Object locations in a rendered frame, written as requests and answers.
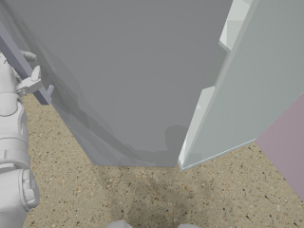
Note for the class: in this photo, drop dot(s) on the handle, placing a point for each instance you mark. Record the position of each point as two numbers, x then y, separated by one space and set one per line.
21 65

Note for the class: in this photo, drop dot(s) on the fridge door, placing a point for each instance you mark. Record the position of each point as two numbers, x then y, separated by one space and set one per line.
127 74

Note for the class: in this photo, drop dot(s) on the left robot hand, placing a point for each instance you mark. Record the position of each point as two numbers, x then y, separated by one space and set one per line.
9 78

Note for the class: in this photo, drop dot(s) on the robot left upper arm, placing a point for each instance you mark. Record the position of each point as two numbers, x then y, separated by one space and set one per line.
19 193

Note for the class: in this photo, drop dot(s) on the robot left forearm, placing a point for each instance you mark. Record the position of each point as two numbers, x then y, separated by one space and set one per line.
14 134

